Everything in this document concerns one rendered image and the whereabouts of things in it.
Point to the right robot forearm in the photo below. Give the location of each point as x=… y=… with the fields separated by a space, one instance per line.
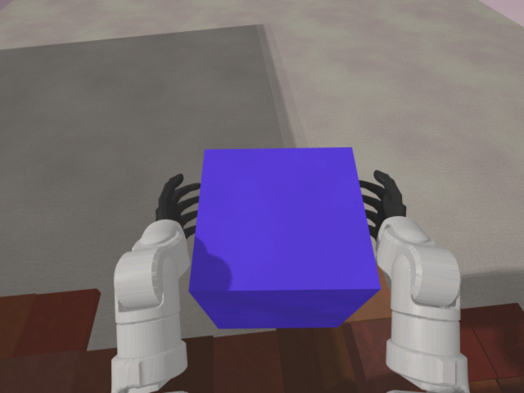
x=424 y=346

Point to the robot left hand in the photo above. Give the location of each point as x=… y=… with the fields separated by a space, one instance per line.
x=168 y=207

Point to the carton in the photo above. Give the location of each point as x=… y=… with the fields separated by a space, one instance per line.
x=282 y=239

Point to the robot right hand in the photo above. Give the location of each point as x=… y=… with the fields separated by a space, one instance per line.
x=390 y=203

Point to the left robot forearm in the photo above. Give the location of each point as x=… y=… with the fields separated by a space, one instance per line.
x=149 y=347

